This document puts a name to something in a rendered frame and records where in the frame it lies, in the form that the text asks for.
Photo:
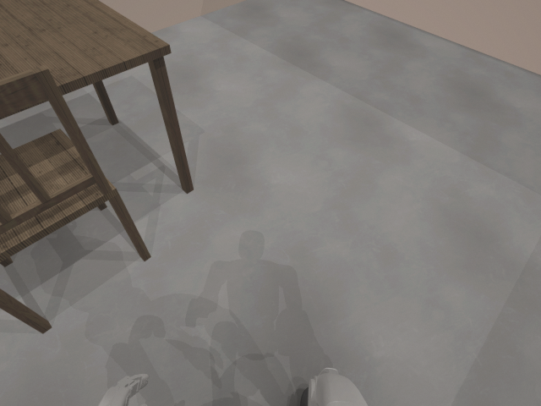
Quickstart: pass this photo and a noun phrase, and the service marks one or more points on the table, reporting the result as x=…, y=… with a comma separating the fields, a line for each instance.
x=83, y=42

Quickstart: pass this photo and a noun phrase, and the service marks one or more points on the chair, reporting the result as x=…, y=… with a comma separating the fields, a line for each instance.
x=48, y=182

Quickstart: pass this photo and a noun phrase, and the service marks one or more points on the robot right thigh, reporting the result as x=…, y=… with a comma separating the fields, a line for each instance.
x=333, y=390

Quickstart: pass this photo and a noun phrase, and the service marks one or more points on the right robot shin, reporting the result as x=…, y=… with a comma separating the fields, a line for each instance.
x=329, y=370

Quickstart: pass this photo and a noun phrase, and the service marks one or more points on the robot left hand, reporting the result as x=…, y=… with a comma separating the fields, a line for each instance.
x=124, y=390

